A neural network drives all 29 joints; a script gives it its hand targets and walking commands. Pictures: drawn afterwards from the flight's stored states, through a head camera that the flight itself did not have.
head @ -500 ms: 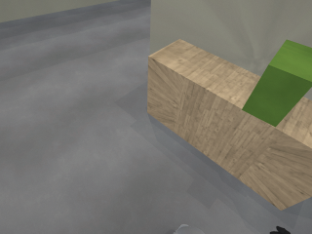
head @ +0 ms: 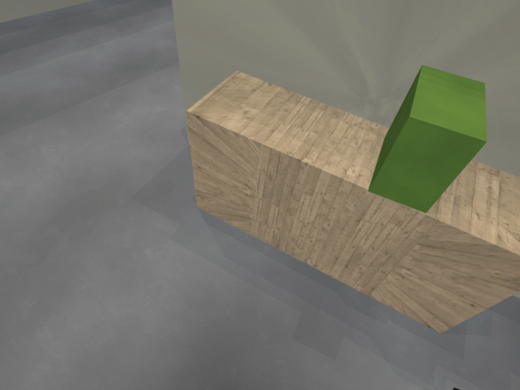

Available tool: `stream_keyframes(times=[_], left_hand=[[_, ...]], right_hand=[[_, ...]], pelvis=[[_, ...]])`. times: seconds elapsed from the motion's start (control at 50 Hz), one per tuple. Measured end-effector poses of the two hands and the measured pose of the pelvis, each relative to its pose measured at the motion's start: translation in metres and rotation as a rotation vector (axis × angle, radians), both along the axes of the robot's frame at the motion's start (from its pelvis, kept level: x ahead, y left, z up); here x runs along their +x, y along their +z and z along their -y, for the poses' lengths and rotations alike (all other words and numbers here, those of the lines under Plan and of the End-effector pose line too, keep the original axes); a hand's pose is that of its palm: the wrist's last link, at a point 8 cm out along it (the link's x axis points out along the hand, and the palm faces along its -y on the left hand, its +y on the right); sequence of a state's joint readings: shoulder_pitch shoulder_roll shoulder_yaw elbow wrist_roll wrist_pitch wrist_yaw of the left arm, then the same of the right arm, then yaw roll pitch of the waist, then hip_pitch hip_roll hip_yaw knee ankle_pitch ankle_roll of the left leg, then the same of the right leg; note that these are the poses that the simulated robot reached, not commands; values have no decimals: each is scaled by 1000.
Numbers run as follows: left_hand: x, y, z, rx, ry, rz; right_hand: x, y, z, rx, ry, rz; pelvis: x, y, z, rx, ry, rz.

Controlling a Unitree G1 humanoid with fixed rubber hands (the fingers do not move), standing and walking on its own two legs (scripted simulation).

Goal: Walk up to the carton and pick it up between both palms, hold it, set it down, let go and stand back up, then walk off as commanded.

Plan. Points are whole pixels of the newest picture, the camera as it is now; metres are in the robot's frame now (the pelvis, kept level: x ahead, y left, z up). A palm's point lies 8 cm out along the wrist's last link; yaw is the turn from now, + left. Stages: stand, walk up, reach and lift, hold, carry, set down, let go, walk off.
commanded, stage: walk up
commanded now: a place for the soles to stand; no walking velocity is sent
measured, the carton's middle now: (424, 139) +0.75 -0.48 -0.07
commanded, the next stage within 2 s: none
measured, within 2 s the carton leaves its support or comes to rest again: neither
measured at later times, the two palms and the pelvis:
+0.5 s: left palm out of the picture +0.10 +0.31 -0.11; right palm out of the picture +0.05 -0.31 -0.05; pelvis +0.02 +0.02 +0.01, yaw -5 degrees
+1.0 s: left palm out of the picture +0.10 +0.14 -0.08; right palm out of the picture +0.05 -0.51 -0.08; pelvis +0.03 -0.17 +0.01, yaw -12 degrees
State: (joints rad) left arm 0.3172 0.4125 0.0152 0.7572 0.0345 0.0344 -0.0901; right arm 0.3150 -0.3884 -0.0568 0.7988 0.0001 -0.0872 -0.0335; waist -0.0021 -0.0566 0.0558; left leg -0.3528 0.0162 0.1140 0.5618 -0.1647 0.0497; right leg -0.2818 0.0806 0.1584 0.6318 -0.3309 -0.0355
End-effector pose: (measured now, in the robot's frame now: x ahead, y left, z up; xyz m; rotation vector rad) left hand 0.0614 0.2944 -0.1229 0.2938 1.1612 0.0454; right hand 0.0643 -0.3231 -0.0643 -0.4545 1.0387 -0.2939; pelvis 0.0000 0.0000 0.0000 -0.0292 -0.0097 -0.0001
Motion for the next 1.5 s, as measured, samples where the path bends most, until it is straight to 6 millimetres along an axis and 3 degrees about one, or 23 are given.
stream_keyframes(times=[0.1,0.22,0.4,0.5,0.62,0.74,0.82,0.88,0.92,0.98,1.08,1.2,1.4,1.5], left_hand=[[37,0,-11,-45,-27,36],[52,-2,-20,-74,-32,26],[43,5,-27,-20,-39,-29],[43,12,-16,13,-58,-18],[41,14,19,3,-87,-21],[41,14,66,-6,-126,-51],[43,17,102,24,-142,-50],[38,14,128,62,-153,-52],[32,18,140,87,-141,-62],[32,39,152,128,-153,-97],[65,61,171,182,-235,-121],[117,62,187,206,-282,-61],[207,44,186,195,-349,-25],[252,16,172,172,-361,-41]], right_hand=[[-7,24,-14,-53,-63,-7],[7,46,-24,-98,-69,16],[3,26,-26,-47,-90,10],[-11,12,-13,-14,-116,16],[-22,16,20,-17,-136,35],[-27,21,71,-20,-154,47],[-28,10,115,3,-159,39],[-25,-12,153,23,-180,42],[-22,-21,168,50,-194,28],[-17,-19,180,93,-204,19],[-25,-14,196,130,-274,-20],[-18,-19,204,148,-337,-65],[60,-8,204,101,-373,39],[106,-11,189,59,-360,62]], pelvis=[[18,11,-19,-34,-31,37],[32,19,-31,-67,-38,48],[31,15,-31,-16,-59,43],[24,11,-17,12,-81,59],[15,14,14,9,-107,62],[10,15,59,11,-142,36],[11,10,97,42,-157,33],[15,-5,128,66,-171,51],[19,-6,144,71,-171,59],[28,7,161,88,-194,45],[48,22,181,89,-275,-10],[81,20,194,55,-317,-8],[149,11,183,13,-390,3],[191,-5,165,-16,-398,-3]])
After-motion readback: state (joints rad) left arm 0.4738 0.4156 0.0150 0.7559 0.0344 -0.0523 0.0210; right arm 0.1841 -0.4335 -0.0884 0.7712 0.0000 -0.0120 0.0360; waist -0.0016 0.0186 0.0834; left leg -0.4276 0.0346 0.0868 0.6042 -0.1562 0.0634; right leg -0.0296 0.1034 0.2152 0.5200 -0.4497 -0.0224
